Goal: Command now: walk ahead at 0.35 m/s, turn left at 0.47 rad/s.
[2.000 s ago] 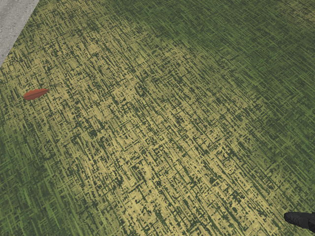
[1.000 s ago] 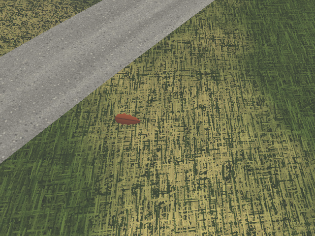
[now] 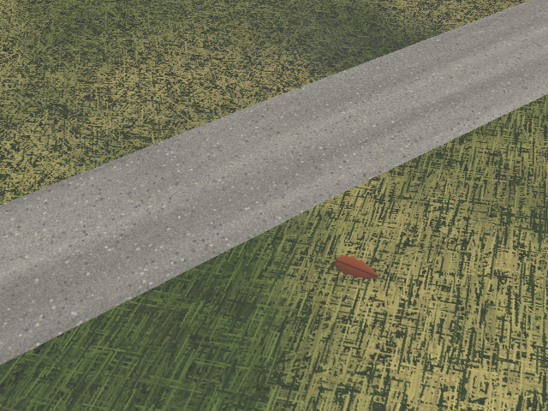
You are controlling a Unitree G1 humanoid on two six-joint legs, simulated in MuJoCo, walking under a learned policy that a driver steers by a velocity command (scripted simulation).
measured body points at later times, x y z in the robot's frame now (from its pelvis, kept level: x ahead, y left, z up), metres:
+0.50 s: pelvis +0.22 +0.11 +0.00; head +0.25 +0.13 +0.45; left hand +0.27 +0.41 -0.10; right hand +0.42 -0.12 -0.09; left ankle +0.24 +0.18 -0.73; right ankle +0.24 -0.08 -0.64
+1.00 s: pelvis +0.51 +0.16 +0.00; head +0.54 +0.17 +0.45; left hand +0.48 +0.47 -0.09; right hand +0.75 -0.03 -0.11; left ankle +0.39 +0.24 -0.64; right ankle +0.60 +0.09 -0.73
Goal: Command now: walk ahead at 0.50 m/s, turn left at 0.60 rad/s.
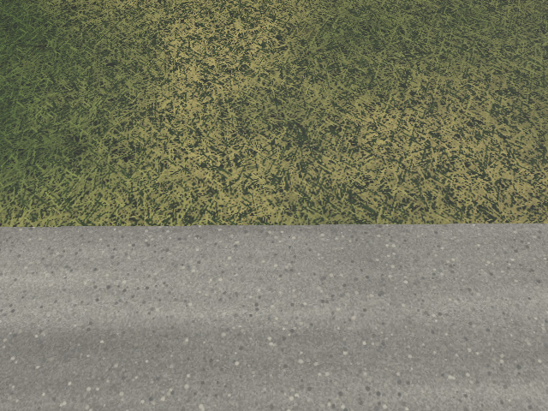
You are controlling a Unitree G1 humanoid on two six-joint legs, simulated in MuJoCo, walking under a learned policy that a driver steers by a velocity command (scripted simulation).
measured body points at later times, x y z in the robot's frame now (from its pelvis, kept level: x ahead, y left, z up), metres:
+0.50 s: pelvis +0.18 +0.04 +0.00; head +0.22 +0.05 +0.44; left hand +0.26 +0.33 -0.13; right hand +0.38 -0.18 -0.10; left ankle +0.25 +0.14 -0.74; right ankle +0.18 -0.12 -0.70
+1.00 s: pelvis +0.24 +0.01 +0.00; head +0.25 +0.02 +0.45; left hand +0.29 +0.28 -0.14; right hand +0.36 -0.24 -0.14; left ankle +0.26 +0.14 -0.74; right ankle +0.23 -0.11 -0.74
